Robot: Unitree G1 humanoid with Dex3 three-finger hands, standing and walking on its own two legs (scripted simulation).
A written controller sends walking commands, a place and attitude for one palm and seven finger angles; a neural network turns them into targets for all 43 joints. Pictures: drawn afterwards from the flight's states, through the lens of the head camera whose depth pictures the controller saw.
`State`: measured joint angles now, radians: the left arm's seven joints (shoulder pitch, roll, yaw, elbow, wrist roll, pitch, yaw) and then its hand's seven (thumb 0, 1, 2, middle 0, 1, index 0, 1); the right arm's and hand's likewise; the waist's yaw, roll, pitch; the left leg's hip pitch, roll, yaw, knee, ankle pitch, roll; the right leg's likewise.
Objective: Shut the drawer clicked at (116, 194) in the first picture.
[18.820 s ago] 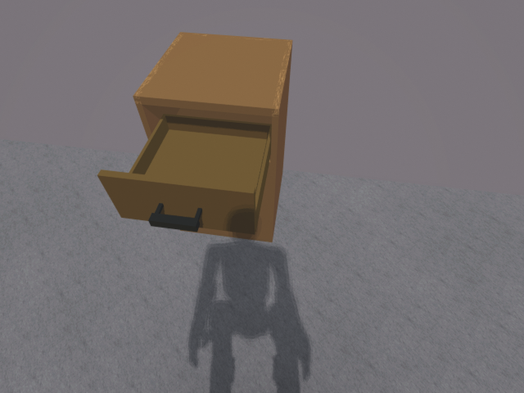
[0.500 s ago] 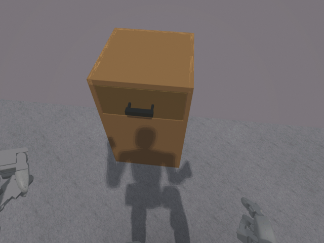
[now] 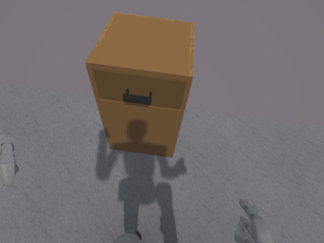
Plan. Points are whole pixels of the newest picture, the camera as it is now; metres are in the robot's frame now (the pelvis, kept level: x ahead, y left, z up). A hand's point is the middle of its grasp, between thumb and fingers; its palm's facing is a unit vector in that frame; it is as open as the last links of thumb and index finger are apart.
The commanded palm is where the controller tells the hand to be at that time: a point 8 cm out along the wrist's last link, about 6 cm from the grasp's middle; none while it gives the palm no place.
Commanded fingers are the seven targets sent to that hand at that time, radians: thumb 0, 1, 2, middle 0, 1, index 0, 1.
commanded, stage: step back with the hand held close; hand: left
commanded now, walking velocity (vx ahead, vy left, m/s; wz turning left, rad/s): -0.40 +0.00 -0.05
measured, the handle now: (138, 95) +0.70 +0.13 -0.16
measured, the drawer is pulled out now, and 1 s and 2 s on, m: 0.00 0.00 0.00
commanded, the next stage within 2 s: stop stepping back and stand still in 0.34 s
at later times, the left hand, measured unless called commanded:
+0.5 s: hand out of the picture +0.13 +0.24 +0.18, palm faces +0.26 -0.84 -0.49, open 3.3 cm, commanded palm +0.06 +0.29 +0.19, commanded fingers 0.00 0.90 0.90 -1.40 -1.60 -1.40 -1.60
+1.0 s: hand out of the picture +0.09 +0.24 +0.17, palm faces +0.24 -0.84 -0.49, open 3.2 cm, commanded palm +0.03 +0.29 +0.19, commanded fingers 0.00 0.90 0.90 -1.40 -1.60 -1.40 -1.60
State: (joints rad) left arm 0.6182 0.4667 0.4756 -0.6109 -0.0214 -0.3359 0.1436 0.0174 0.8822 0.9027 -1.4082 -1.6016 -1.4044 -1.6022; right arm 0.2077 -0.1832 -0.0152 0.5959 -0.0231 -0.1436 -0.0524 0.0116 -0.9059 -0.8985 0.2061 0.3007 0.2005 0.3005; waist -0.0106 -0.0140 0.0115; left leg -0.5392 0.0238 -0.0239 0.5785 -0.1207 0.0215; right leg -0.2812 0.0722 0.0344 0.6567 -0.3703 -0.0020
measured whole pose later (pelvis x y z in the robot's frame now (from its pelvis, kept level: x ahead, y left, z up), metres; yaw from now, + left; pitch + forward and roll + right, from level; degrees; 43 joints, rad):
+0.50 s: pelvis -0.09 +0.01 +0.00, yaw -3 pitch +3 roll -3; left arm 0.62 0.46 0.43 -0.61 -0.07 -0.32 0.12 0.02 0.88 0.90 -1.41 -1.60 -1.40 -1.60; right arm 0.16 -0.20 -0.01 0.58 -0.03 -0.14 -0.04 0.01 -0.91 -0.90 0.21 0.30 0.20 0.30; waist 0.00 -0.01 0.05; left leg -0.53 0.03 0.01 0.44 0.01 0.02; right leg -0.25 0.07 0.00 0.56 -0.43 -0.03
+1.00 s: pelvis -0.11 +0.02 +0.01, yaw -4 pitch +1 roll -1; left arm 0.69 0.42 0.36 -0.60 -0.05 -0.20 0.13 0.02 0.88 0.90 -1.41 -1.60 -1.40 -1.60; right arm 0.22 -0.18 0.03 0.60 -0.02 -0.09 -0.05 0.01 -0.90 -0.90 0.21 0.30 0.20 0.30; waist -0.02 0.01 0.00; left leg -0.33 0.01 0.02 0.49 -0.20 0.02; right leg -0.20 0.04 -0.03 0.43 -0.25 -0.03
